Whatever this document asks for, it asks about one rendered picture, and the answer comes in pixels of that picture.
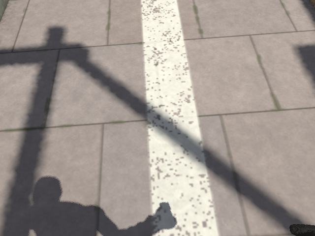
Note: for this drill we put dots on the robot right hand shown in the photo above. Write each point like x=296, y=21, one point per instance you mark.
x=302, y=229

